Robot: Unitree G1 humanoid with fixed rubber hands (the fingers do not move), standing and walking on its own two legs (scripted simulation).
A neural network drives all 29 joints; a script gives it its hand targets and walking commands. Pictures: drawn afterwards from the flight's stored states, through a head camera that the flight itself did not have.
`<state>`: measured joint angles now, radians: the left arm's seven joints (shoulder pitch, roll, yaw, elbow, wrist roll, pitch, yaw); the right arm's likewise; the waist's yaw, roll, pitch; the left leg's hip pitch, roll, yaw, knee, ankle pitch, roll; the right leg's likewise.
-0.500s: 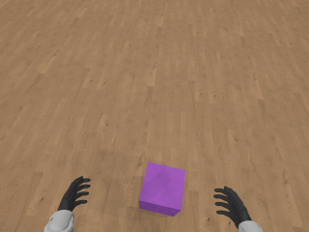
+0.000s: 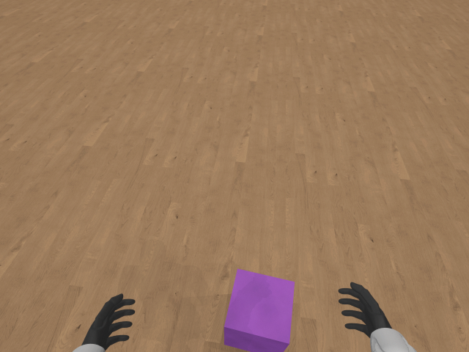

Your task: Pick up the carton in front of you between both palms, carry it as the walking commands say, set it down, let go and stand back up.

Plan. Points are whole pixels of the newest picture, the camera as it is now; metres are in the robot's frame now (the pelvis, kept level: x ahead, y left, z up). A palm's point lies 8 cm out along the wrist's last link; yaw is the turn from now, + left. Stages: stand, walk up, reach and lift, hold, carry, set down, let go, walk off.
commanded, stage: let go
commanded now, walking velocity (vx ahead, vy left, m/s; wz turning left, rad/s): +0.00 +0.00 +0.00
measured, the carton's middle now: (258, 314) +0.37 -0.10 -0.65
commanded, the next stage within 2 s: stand in 0.04 s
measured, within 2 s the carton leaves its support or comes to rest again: neither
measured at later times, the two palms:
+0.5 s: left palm out of the picture +0.11 +0.29 -0.08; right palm (404, 350) +0.15 -0.30 -0.09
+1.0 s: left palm out of the picture +0.10 +0.29 -0.09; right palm out of the picture +0.13 -0.31 -0.09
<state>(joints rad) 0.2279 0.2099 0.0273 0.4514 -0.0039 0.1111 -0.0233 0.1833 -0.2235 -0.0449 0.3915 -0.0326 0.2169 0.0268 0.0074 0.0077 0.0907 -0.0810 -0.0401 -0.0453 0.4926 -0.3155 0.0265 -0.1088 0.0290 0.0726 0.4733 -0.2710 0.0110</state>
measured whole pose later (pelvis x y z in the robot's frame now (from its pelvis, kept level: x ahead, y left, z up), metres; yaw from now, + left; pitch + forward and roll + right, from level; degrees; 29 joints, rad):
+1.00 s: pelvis +0.01 -0.02 +0.01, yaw +2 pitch -2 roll +0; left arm 0.15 0.35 0.04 0.93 0.03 0.00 0.02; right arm 0.16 -0.37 -0.01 0.89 -0.02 -0.01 -0.03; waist 0.01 0.03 0.00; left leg -0.11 -0.03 -0.09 0.41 -0.27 0.01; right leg -0.13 0.03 0.03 0.40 -0.24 -0.01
